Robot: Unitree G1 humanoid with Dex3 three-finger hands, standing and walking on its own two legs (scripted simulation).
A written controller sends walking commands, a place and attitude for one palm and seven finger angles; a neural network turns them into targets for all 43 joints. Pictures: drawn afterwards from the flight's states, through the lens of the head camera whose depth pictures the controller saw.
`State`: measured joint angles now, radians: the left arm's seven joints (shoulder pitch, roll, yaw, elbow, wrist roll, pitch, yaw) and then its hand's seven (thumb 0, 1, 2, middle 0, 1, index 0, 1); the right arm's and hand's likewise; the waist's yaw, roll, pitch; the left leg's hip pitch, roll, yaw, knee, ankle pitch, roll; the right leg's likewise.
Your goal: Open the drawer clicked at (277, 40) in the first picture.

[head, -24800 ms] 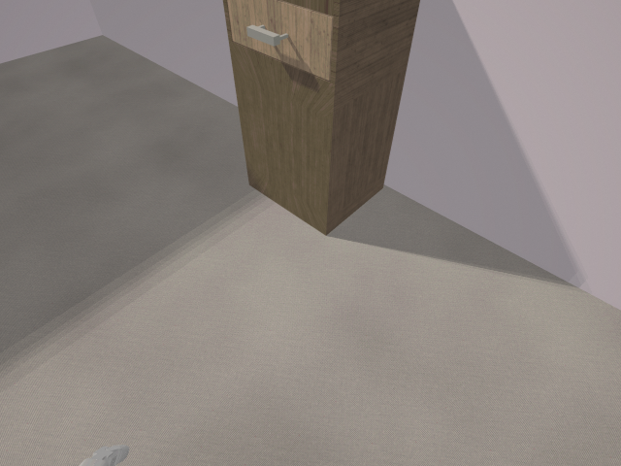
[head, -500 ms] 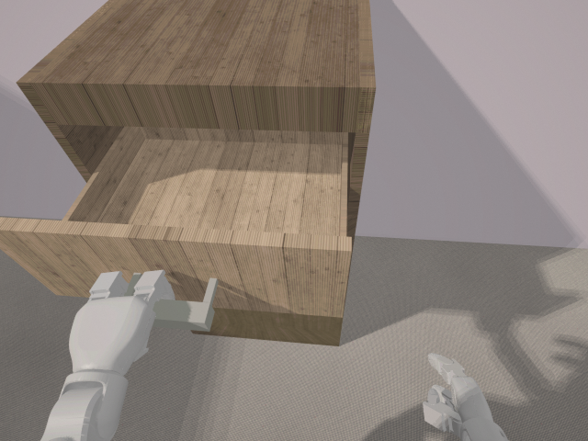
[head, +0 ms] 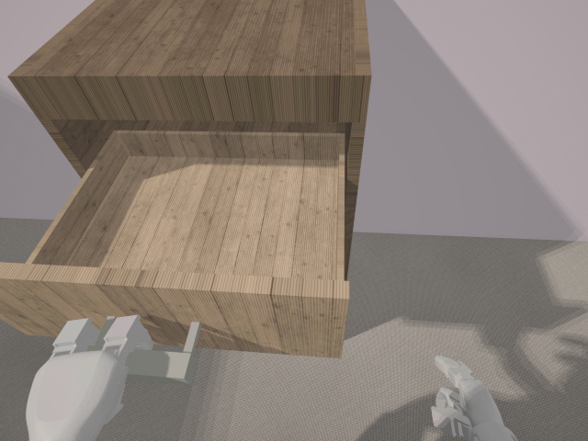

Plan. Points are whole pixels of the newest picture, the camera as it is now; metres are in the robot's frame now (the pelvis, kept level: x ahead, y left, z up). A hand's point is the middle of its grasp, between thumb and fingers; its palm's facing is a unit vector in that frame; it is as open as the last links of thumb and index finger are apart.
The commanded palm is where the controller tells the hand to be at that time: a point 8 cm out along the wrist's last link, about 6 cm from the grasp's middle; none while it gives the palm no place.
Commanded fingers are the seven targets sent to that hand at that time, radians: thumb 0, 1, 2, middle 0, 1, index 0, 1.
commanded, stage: pull the drawer open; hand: left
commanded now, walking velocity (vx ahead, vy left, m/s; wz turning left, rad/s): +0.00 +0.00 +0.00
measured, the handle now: (145, 345) +0.21 +0.21 +0.06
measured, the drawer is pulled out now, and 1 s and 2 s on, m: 0.28 0.30 0.29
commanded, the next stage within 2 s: open the thumb to release the handle in 0.50 s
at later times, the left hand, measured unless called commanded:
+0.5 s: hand (103, 415) +0.14 +0.24 +0.04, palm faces -0.01 -0.11 -0.99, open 5.8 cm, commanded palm +0.08 +0.23 +0.09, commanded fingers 0.00 0.90 0.90 -0.40 -1.35 -0.40 -1.35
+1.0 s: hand (84, 403) +0.14 +0.27 +0.04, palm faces -0.02 -0.04 -1.00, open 9.8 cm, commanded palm +0.11 +0.27 +0.09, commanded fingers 0.00 -0.50 0.30 -0.30 -1.20 -0.30 -1.20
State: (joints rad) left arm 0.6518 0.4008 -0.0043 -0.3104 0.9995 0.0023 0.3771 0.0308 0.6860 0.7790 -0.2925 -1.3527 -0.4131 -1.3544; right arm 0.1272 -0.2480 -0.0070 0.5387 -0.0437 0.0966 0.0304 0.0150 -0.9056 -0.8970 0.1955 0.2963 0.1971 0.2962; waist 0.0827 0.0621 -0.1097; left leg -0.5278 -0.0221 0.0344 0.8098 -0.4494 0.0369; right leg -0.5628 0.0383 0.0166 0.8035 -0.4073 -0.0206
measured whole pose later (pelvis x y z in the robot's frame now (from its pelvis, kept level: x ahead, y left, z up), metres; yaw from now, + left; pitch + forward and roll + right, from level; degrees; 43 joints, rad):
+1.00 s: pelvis +0.00 -0.01 +0.00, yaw +0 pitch +10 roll +0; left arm 0.66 0.48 0.10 -0.25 0.96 -0.10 0.40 -0.01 0.06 0.54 -0.35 -1.27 -0.41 -1.27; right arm 0.10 -0.23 0.00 0.56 -0.03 0.13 -0.03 0.01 -0.90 -0.90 0.20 0.30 0.20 0.30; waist 0.09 0.05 -0.09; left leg -0.54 -0.02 0.03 0.80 -0.44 0.03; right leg -0.57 0.04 0.01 0.80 -0.40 -0.03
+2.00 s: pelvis -0.02 +0.01 +0.02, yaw +1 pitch +3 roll -1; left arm 0.54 0.48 0.01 -0.38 0.92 0.04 0.23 0.00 -0.49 0.30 -0.32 -1.20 -0.43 -1.23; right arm 0.10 -0.26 0.01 0.57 -0.02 0.10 -0.04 0.02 -0.90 -0.90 0.20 0.30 0.20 0.30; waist 0.12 0.09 -0.04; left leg -0.34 -0.03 0.02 0.64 -0.35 0.05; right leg -0.36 0.03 0.01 0.61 -0.31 -0.01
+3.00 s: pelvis -0.02 -0.02 +0.03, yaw +3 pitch -2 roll -1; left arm 0.50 0.70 0.27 -0.61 0.65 0.06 -0.08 0.00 -0.49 0.30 -0.32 -1.20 -0.32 -1.21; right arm 0.10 -0.31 0.04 0.53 0.03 0.11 -0.04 0.02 -0.91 -0.90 0.19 0.30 0.20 0.30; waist 0.11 0.11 0.02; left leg -0.19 -0.02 -0.03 0.50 -0.28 0.02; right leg -0.19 0.04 -0.04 0.46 -0.24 -0.04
